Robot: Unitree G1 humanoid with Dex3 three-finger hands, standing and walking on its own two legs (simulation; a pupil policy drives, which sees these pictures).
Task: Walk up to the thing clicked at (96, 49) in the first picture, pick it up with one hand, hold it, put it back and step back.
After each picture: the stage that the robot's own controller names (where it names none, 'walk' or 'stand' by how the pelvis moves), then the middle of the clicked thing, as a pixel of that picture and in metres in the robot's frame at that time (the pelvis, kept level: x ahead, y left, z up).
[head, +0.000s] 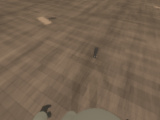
stand; (95, 52) +1.29 -0.09 -0.65
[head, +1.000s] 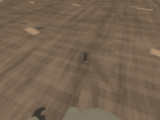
walk; (85, 58) +1.17 +0.19 -0.63
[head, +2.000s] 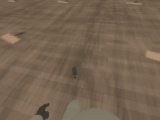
walk; (74, 73) +0.74 +0.29 -0.65
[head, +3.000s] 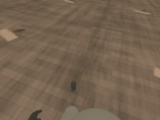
walk; (73, 87) +0.49 +0.21 -0.63
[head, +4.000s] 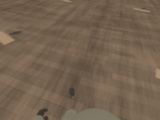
stand; (72, 93) +0.39 +0.20 -0.65
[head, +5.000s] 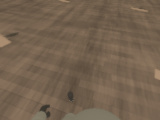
stand; (70, 97) +0.35 +0.20 -0.65
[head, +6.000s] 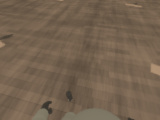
stand; (69, 96) +0.34 +0.23 -0.65
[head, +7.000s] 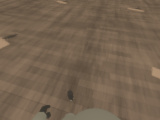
stand; (70, 96) +0.37 +0.22 -0.66
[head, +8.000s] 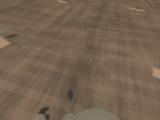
stand; (70, 95) +0.37 +0.22 -0.66
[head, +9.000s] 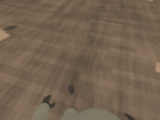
go down; (71, 90) +0.38 +0.21 -0.65
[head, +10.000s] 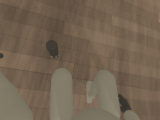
go down; (53, 51) +0.46 +0.24 -0.23
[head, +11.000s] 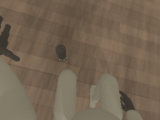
close in; (62, 54) +0.46 +0.23 -0.25
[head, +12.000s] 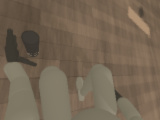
close in; (32, 46) +0.44 +0.28 -0.16
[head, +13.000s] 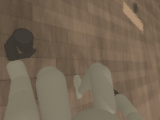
close; (25, 45) +0.44 +0.28 -0.16
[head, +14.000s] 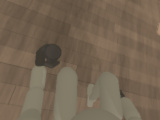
lift; (52, 56) +0.36 +0.27 -0.06
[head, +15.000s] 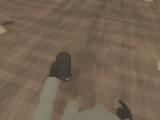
lift; (65, 69) +0.32 +0.17 +0.08
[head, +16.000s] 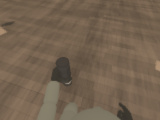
hold; (65, 73) +0.31 +0.17 +0.02
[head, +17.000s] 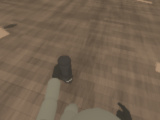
hold; (66, 71) +0.32 +0.17 +0.04
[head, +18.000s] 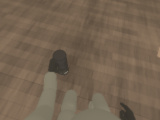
crouch; (62, 64) +0.37 +0.19 -0.02
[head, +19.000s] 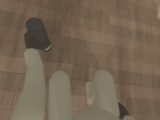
lower; (41, 39) +0.50 +0.26 -0.06
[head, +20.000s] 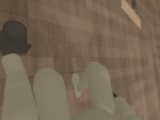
lower; (19, 41) +0.46 +0.29 -0.17
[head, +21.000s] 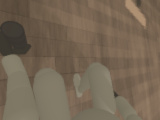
lower; (18, 41) +0.45 +0.30 -0.17
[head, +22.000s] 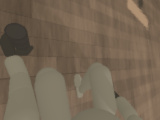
lower; (21, 43) +0.44 +0.30 -0.17
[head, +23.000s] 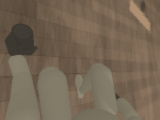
lower; (26, 43) +0.44 +0.29 -0.16
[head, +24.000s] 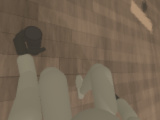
open; (34, 44) +0.45 +0.26 -0.17
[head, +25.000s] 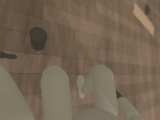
stand; (38, 43) +0.44 +0.26 -0.17
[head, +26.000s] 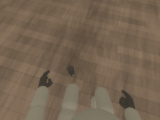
walk; (71, 71) +0.43 +0.19 -0.45
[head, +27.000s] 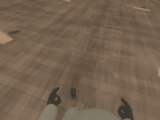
stand; (73, 94) +0.39 +0.17 -0.60
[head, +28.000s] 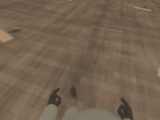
stand; (73, 93) +0.40 +0.16 -0.60
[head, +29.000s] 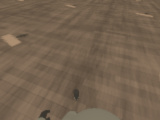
stand; (76, 95) +0.42 +0.15 -0.65
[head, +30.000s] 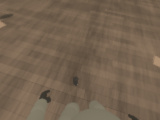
walk; (75, 81) +0.45 +0.13 -0.64
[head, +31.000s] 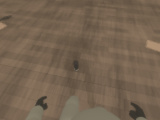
walk; (76, 66) +0.68 +0.21 -0.62
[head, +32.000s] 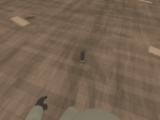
stand; (82, 57) +1.02 +0.16 -0.62
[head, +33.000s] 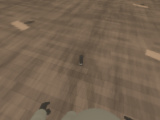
stand; (81, 60) +1.01 +0.17 -0.65
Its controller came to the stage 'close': yes
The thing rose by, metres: 0.69
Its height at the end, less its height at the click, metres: +0.00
